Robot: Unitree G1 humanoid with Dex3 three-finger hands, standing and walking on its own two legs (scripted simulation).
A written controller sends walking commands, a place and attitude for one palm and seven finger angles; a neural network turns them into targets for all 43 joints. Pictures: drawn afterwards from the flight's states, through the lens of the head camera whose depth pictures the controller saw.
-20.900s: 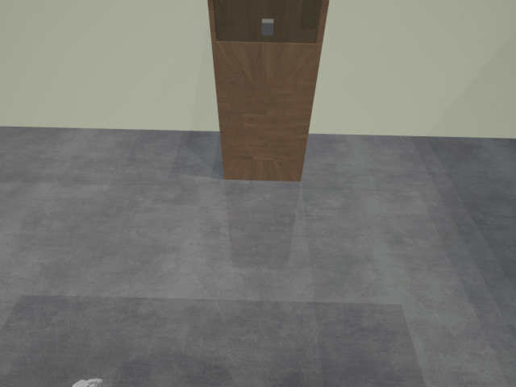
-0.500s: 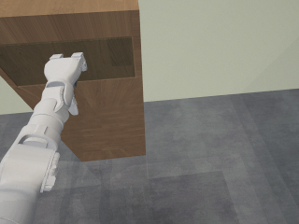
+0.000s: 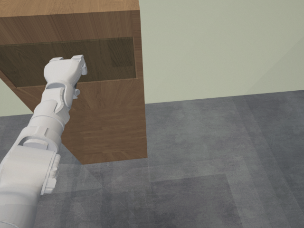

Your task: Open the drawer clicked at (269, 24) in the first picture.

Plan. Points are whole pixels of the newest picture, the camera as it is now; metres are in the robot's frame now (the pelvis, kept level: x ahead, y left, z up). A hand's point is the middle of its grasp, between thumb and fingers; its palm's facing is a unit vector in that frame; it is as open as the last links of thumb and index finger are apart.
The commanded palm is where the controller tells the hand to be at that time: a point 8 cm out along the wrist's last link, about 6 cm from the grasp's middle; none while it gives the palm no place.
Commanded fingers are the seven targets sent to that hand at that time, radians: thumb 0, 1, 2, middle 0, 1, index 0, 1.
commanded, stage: close the thumb around the handle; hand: left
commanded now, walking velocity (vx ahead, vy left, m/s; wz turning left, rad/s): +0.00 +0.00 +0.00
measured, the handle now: (67, 74) +0.53 +0.21 +0.09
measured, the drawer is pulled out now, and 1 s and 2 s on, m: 0.00 0.00 0.01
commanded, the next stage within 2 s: pull the drawer open in 0.22 s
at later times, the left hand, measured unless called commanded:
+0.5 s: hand (71, 87) +0.49 +0.20 +0.07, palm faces -0.04 -0.02 -1.00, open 7.6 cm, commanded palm +0.45 +0.21 +0.13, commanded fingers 0.00 0.90 0.90 -0.40 -1.35 -0.40 -1.35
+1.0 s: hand (71, 88) +0.49 +0.20 +0.07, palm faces -0.05 +0.00 -1.00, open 7.5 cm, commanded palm +0.48 +0.20 +0.13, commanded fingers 0.00 0.90 0.90 -0.40 -1.35 -0.40 -1.35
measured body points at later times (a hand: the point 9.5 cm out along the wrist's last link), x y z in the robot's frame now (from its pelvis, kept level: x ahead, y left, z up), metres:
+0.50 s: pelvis +0.01 +0.00 +0.00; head +0.08 -0.02 +0.45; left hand +0.49 +0.20 +0.13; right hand +0.02 -0.28 -0.13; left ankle +0.00 +0.10 -0.72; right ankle -0.02 -0.11 -0.72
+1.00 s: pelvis +0.02 -0.01 +0.00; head +0.09 -0.02 +0.45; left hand +0.49 +0.20 +0.13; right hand +0.09 -0.27 -0.13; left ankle +0.00 +0.10 -0.72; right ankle -0.02 -0.11 -0.72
